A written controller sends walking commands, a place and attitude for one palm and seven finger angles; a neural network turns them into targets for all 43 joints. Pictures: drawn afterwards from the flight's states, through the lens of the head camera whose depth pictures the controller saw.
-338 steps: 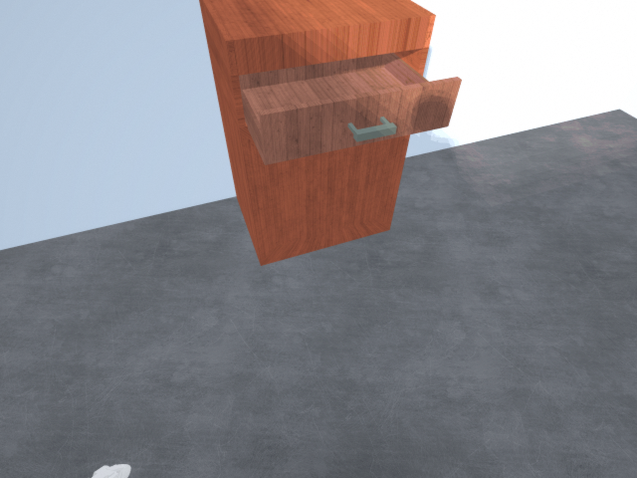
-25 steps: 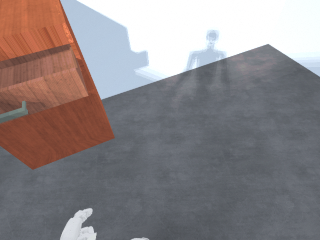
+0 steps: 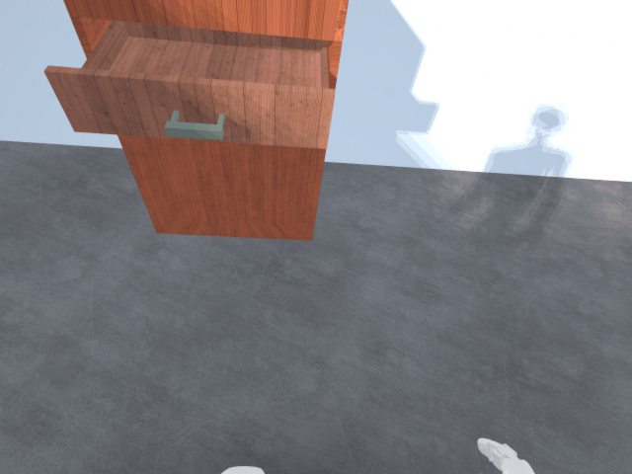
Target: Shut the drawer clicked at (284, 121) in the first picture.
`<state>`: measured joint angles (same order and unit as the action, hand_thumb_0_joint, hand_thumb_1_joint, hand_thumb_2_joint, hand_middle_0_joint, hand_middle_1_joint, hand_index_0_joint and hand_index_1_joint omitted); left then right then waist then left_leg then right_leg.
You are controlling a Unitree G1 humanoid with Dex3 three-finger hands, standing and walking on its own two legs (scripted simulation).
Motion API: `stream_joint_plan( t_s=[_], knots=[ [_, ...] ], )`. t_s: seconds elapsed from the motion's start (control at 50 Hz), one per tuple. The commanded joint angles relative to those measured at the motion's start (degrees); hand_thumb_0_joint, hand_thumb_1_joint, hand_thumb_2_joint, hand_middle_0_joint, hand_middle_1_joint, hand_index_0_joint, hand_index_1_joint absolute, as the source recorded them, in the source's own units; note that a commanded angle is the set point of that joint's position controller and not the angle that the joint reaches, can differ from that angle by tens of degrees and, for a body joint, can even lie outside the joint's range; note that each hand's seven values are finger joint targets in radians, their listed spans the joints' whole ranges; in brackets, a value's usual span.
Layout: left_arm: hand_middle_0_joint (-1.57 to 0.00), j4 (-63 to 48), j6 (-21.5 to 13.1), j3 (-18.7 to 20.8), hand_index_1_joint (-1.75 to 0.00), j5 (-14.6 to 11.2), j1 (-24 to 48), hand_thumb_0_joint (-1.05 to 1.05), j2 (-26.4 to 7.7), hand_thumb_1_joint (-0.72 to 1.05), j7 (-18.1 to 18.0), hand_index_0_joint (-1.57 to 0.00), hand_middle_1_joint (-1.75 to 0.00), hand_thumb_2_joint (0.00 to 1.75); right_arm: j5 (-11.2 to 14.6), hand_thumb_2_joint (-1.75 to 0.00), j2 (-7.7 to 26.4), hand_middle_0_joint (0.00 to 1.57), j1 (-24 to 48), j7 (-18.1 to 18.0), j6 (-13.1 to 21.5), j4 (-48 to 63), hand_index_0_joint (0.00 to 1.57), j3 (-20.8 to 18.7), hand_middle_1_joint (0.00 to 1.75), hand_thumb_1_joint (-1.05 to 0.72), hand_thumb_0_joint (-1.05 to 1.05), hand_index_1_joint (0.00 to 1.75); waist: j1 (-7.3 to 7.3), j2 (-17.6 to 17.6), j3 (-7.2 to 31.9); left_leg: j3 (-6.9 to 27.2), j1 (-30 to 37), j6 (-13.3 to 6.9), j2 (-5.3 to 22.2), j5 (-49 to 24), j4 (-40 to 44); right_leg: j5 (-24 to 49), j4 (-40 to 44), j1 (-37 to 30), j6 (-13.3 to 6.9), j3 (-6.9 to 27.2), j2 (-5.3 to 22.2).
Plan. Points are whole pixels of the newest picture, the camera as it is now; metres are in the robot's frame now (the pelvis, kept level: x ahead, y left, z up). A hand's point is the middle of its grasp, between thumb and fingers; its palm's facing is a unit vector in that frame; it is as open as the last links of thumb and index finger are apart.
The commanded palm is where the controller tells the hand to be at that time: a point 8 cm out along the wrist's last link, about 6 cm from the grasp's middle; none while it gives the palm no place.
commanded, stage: turn to face it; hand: left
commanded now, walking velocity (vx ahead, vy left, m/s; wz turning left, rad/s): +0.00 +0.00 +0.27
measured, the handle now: (196, 123) +0.71 +0.32 -0.04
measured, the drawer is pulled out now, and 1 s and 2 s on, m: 0.21 0.21 0.21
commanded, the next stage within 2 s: take the last steps up to it in 0.18 s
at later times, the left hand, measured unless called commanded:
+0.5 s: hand out of the picture +0.06 +0.23 -0.15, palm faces +0.12 -0.97 -0.20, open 7.4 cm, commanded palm none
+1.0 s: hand out of the picture +0.06 +0.13 -0.14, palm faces +0.27 -0.93 -0.24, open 7.2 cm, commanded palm none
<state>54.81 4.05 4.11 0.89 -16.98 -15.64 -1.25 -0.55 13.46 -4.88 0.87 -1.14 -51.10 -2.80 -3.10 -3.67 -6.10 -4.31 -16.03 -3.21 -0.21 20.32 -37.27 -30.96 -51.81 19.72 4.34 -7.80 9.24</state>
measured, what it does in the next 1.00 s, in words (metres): walks ahead: right foot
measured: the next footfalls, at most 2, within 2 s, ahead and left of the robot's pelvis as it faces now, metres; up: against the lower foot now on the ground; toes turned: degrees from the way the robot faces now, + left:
right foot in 0.78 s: +0.12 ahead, -0.13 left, +0.00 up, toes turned +4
left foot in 1.32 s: +0.31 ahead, +0.16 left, +0.00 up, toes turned +17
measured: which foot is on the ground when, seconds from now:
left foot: down 0.00-0.78, up 0.80-1.00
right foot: up 0.00-0.76, down 0.78-1.00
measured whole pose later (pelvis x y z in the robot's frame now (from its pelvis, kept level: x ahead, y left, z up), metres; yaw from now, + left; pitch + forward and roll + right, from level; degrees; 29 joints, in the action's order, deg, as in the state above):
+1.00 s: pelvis +0.11 -0.04 +0.02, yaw +11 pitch -2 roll +1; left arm 61.9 -3.5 2.6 0.6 -22.1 -7.4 -1.1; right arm -1.5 11.8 -19.4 0.1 0.3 -61.8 -4.2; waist 0.6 3.1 0.1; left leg -0.6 -30.5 0.4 3.7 11.8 -60.4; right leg -14.5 -18.8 3.0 -2.6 -6.7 0.0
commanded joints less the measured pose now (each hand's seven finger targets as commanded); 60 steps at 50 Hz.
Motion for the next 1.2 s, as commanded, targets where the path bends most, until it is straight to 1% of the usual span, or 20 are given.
stream_joint_plan(
  t_s=[0.0, 0.04, 0.1, 0.14, 0.26, 0.38, 0.48, 0.6, 0.66, 0.7, 0.72, 0.74, 0.76, 0.78, 0.82, 0.86, 0.9, 0.94, 1.08, 1.18],
  knots=[
    [-0.2, -5.5, -1.6, 0.6, -0.3, 0.1, 5.0, 0.0, -4.0, 0.9, -0.1, -0.2, -0.3, 0.9, -0.5, -0.9, 11.0, 0.2, -6.4, -2.2, 0.3, 1.2, 0.2, -2.5, 0.3, -0.9, 0.0, 0.3, 4.91, 14.1, 7.4, 16.8, 12.1, -6.0, 16.6, -44.1, 16.1, 3.7, -16.5, 13.2, 0.1, 7.6, -1.7],
    [-0.2, -3.5, -1.7, 0.7, -0.3, 0.1, 2.5, 0.0, -4.1, 0.9, 0.3, -0.2, -0.3, 0.9, -0.2, -0.9, 9.2, 0.2, -5.0, -2.4, 0.9, 1.6, 0.2, -1.8, 0.3, -0.9, 0.0, 0.3, 3.28, 12.8, 7.1, 12.8, 12.5, -3.9, 13.6, -45.5, 16.8, 8.2, -17.4, 12.1, 0.8, 6.9, -2.2],
    [-0.2, -2.3, -1.6, 0.6, -0.3, 0.2, 0.8, 0.0, -4.0, 0.9, 0.1, -0.2, -0.3, 0.9, 0.2, -0.9, 8.5, 0.2, -7.1, -2.5, 1.3, 0.7, 0.2, -1.5, 0.3, -0.9, 0.0, 0.3, 2.83, 11.2, 8.4, 11.4, 14.8, -2.5, 12.1, -47.2, 17.6, 11.8, -17.1, 11.6, 1.5, 7.2, -3.2],
    [-0.2, -2.1, -1.4, 0.6, -0.3, 0.2, 1.5, 0.0, -4.0, 0.9, -0.2, -0.2, -0.3, 0.9, 0.2, -0.9, 8.0, 0.2, -9.0, -2.6, 1.4, 0.0, 0.2, -1.5, 0.3, -0.9, 0.0, 0.3, 3.16, 10.2, 7.9, 12.5, 15.3, -1.6, 12.1, -48.3, 18.2, 12.5, -16.3, 11.6, 1.7, 7.7, -3.4],
    [-0.2, -2.7, -1.2, 0.5, -0.3, 0.0, 5.1, 0.0, -3.2, 0.9, -0.6, -0.2, -0.3, 0.9, -0.1, -0.9, 6.3, 0.2, -11.7, -2.9, 1.5, -1.7, 0.2, -1.5, 0.3, -0.9, 0.0, 0.3, 3.85, 10.0, 6.1, 18.4, 14.3, -3.6, 12.9, -37.4, 21.0, 12.3, -12.2, 11.6, 1.9, 9.2, -3.6],
    [-0.2, -3.1, -2.2, -0.2, -0.3, 0.7, 9.3, 0.0, -1.6, 0.9, 0.5, -0.2, -0.3, 0.9, -0.7, -0.9, 5.4, 0.2, -17.2, -3.0, 2.4, -4.6, 0.2, -1.5, 0.3, -0.9, 0.0, 0.3, 5.86, 7.9, 3.0, 26.7, 13.0, -7.9, 14.2, -3.1, 27.4, 10.1, -4.8, 13.5, 0.2, 8.8, -4.1],
    [-0.2, -3.5, -3.4, -0.7, -0.3, 0.6, 11.9, 0.0, -0.4, 0.9, 1.3, -0.2, -0.3, 0.9, -0.8, -0.9, 4.8, 0.2, -21.5, -3.2, 3.2, -7.4, 0.2, -1.1, 0.3, -0.9, 0.0, 0.3, 6.76, 8.3, 0.8, 29.6, 12.0, -9.2, 14.5, 6.2, 30.0, 9.2, 0.8, 13.6, -1.4, 8.4, -4.2],
    [-0.2, -3.3, -4.1, -0.9, -0.3, 0.4, 12.3, 0.0, 1.7, 0.9, 1.7, -0.2, -0.3, 0.9, -1.0, -0.9, 5.0, 0.2, -23.0, -3.1, 3.4, -9.7, 0.2, -1.0, 0.3, -0.9, 0.0, 0.3, 6.43, 9.6, 0.3, 27.2, 7.0, -8.6, 13.5, 8.5, 29.6, 9.2, 9.1, 6.5, -2.4, 6.2, -5.5],
    [-0.2, -2.2, -4.6, -0.6, -0.3, 0.3, 9.1, 0.0, 2.6, 0.9, 1.8, -0.2, -0.3, 0.9, -1.0, -0.9, 4.4, 0.2, -22.4, -2.8, 3.2, -10.8, 0.2, -0.8, 0.3, -0.9, 0.0, 0.3, 4.78, 8.9, 0.0, 24.0, 2.2, -7.4, 11.7, 6.9, 27.5, 10.6, 16.1, -2.2, -2.6, 4.5, -7.3],
    [-0.2, 0.2, -5.2, -0.4, -0.3, 0.2, 3.8, 0.0, 2.6, 0.9, 1.5, -0.2, -0.3, 0.9, -0.7, -0.9, 3.5, 0.2, -21.9, -2.8, 3.1, -11.4, 0.2, -0.7, 0.3, -0.9, 0.0, 0.3, 2.6, 7.7, 0.9, 20.5, -2.4, -5.0, 8.8, 6.8, 21.9, 15.5, 24.9, -12.5, -2.7, 3.1, -8.3],
    [-0.2, 1.6, -5.7, -0.1, -0.3, 0.2, 0.3, 0.0, 0.8, 0.9, 1.2, -0.2, -0.3, 0.9, -0.4, -0.9, 2.3, 0.2, -21.4, -2.6, 3.3, -11.6, 0.2, -0.5, 0.3, -0.9, 0.0, 0.3, 1.03, 4.8, 1.6, 17.7, -6.9, -3.2, 6.1, 6.6, 16.3, 15.2, 28.8, -19.2, -3.4, 5.8, -6.2],
    [-0.2, 3.1, -6.5, 0.6, -0.3, 0.6, -4.5, 0.0, -2.0, 0.9, 0.7, -0.2, -0.3, 0.9, -0.1, -0.9, -0.4, 0.2, -21.9, -2.4, 3.7, -11.0, 0.2, 0.0, 0.3, -0.9, 0.0, 0.3, -0.41, -2.9, 3.1, 11.5, -15.5, -0.9, 2.1, 6.4, 4.7, 5.8, 33.2, -28.0, -6.0, 16.0, 2.3],
    [-0.2, 4.1, -6.6, 1.5, -0.3, 0.6, -10.9, 0.0, -6.3, 0.9, 0.3, -0.2, -0.3, 0.9, -0.2, -0.9, -1.7, 0.2, -19.5, -2.1, 3.9, -8.7, 0.2, 0.2, 0.3, -0.9, 0.0, 0.3, -2.91, -12.4, 3.1, 4.4, -24.0, 0.9, -2.4, 11.4, -9.8, -1.9, 41.7, -30.3, -11.6, 34.7, 15.1],
    [-0.2, 4.3, -6.5, 1.4, -0.3, 0.0, -11.6, 0.0, -6.8, 0.9, 0.1, -0.2, -0.3, 0.9, -0.8, -0.9, 1.6, 0.2, -16.8, -1.7, 3.6, -7.4, 0.2, -0.9, 0.3, -0.9, 0.0, 0.3, -2.39, -4.8, 0.5, 6.5, -24.9, 1.1, 0.5, 11.0, -18.0, -8.7, 46.0, -22.6, -14.2, 37.3, 18.0],
    [-0.2, 3.5, -7.0, 0.8, -0.3, -0.2, -5.2, 0.0, -2.8, 0.9, -0.1, -0.2, -0.3, 0.9, -1.0, -0.9, 0.4, 0.2, -17.8, -0.9, 2.7, -8.6, 0.2, -1.6, 0.3, -0.9, 0.0, 0.3, 1.19, -4.9, -2.7, 6.3, -22.3, 1.3, 3.3, 2.7, -24.8, -12.1, 47.9, -12.5, -12.6, 33.0, 14.1],
    [-0.2, 3.6, -7.9, -0.6, -0.3, -0.1, -3.7, 0.0, 2.1, 0.9, -0.1, -0.2, -0.3, 0.9, -1.2, -0.9, -1.5, 0.2, -18.7, -0.5, 2.2, -9.8, 0.2, -1.5, 0.3, -0.9, 0.0, 0.3, 3.57, -0.5, -5.5, 6.2, -20.4, 2.5, 5.5, -4.8, -25.5, 2.0, 47.4, -8.1, -10.7, 21.7, 9.9],
    [-0.2, 4.4, -8.5, -1.1, -0.3, -0.1, -5.9, 0.0, 3.6, 0.9, -0.1, -0.2, -0.3, 0.9, -1.2, -0.9, -3.0, 0.2, -18.7, -0.3, 1.9, -9.8, 0.2, -1.3, 0.3, -0.9, 0.0, 0.3, 3.82, -0.2, -4.1, 4.9, -19.8, 3.6, 5.5, -8.5, -25.5, 15.2, 45.6, -9.5, -10.0, 14.5, 7.0],
    [-0.2, 5.3, -9.0, -1.4, -0.3, -0.1, -7.7, 0.0, 3.3, 0.9, 0.0, -0.2, -0.3, 0.9, -1.0, -0.9, -2.7, 0.2, -17.1, -0.1, 1.7, -9.0, 0.2, -1.4, 0.3, -0.9, 0.0, 0.3, 4.0, -1.6, -3.4, 4.3, -20.7, 4.2, 5.6, -11.0, -24.6, 23.0, 45.1, -10.8, -10.1, 11.3, 6.1],
    [-0.2, 8.8, -9.7, -1.7, -0.3, 0.2, -15.5, 0.0, 2.1, 0.9, -0.5, -0.2, -0.3, 0.9, -0.8, -0.9, -2.0, 0.2, -3.3, 0.8, 2.0, -4.1, 0.2, -0.6, 0.3, -0.9, 0.0, 0.3, 0.79, -2.9, -2.5, 1.3, -24.0, 4.3, 5.6, -12.6, -14.3, 45.2, 40.5, -19.6, -11.7, 9.1, 6.8],
    [-0.2, 10.3, -8.9, -1.5, -0.3, 0.6, -17.4, 0.0, 1.2, 0.9, -0.9, -0.2, -0.3, 0.9, -0.5, -0.9, -2.6, 0.2, 3.9, 1.2, 3.0, -1.6, 0.2, 0.3, 0.3, -0.9, 0.0, 0.3, -0.78, -6.1, -2.8, -1.9, -16.0, 2.2, 2.8, -9.5, -2.2, 53.9, 36.7, -20.8, -11.1, 7.2, 6.5]
  ],
)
